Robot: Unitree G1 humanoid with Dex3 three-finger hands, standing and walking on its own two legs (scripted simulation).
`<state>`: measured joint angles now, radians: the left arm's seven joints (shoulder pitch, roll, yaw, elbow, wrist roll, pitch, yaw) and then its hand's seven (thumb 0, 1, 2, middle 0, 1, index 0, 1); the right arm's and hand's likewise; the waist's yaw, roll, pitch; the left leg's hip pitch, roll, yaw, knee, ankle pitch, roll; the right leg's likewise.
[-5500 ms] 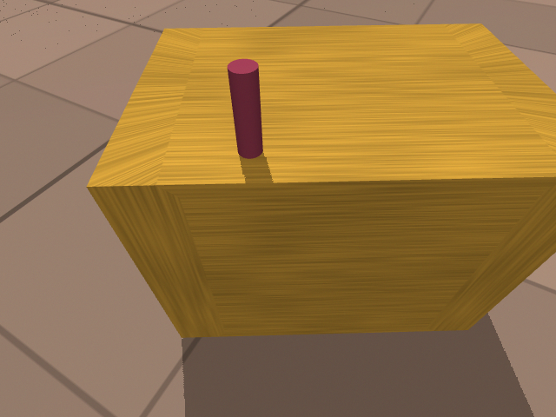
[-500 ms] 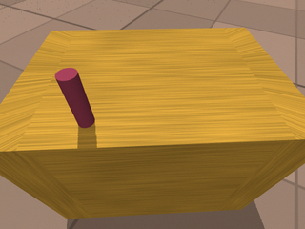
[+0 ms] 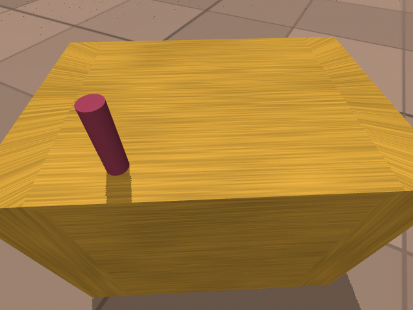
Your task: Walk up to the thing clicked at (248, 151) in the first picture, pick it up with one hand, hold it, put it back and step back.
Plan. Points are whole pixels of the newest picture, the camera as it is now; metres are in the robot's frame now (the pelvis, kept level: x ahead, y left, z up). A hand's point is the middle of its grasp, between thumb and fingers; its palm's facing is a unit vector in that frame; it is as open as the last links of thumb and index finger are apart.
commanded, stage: stand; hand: left
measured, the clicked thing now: (105, 139) +0.42 +0.21 +0.11
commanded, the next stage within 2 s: rise first in 0.04 s
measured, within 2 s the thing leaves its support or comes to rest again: neither
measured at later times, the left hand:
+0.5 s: hand (95, 292) +0.18 +0.24 -0.10, palm faces +0.19 -0.93 -0.33, open 13.3 cm
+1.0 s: hand (70, 267) +0.19 +0.23 +0.05, palm faces +0.27 -0.89 -0.38, open 17.4 cm
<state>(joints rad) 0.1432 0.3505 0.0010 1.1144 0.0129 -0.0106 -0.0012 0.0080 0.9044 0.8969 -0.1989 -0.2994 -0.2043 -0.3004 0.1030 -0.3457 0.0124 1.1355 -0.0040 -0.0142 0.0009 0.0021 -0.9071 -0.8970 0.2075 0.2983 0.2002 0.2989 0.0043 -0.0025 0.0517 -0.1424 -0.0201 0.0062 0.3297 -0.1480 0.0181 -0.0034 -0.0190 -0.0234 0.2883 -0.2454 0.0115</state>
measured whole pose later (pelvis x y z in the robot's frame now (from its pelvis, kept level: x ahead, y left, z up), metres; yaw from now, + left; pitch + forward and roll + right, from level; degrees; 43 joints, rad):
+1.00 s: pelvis +0.00 -0.01 +0.00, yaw -1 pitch -3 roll +1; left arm 0.44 0.31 0.20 -0.04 -0.06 -0.12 0.05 -0.01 -0.50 0.00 -0.03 -0.03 -0.04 -0.03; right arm 0.26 -0.23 -0.08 0.62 0.03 -0.05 -0.05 -0.01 0.52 -0.01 0.06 0.05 0.05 0.05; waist 0.05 0.05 0.02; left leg -0.16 0.00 0.03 0.39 -0.18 0.00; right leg -0.05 0.00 0.00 0.40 -0.30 -0.01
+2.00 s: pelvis -0.01 -0.02 -0.01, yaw +0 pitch -4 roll +1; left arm 0.43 0.38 0.39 -0.33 -0.07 -0.32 0.01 -0.01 -0.58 0.05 -0.05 -0.05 -0.05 -0.06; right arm 0.28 -0.23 -0.14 0.59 0.04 -0.11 -0.03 -0.01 0.50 -0.04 0.06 0.05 0.05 0.05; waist 0.07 0.05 0.05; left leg -0.16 0.00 0.01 0.39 -0.17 0.00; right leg -0.05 0.00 -0.02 0.41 -0.30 -0.01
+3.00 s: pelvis +0.00 -0.01 -0.01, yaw -1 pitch +0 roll +0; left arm -0.11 0.57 0.61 0.25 -0.25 -0.07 -0.38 -0.01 -0.50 0.07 -0.03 -0.01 -0.03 -0.03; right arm 0.21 -0.25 -0.08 0.74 0.05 -0.11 -0.10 -0.01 0.49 -0.06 0.06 0.05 0.05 0.05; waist 0.04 0.03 -0.04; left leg -0.26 -0.01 0.02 0.46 -0.20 0.01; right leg -0.13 -0.01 -0.01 0.45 -0.31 0.00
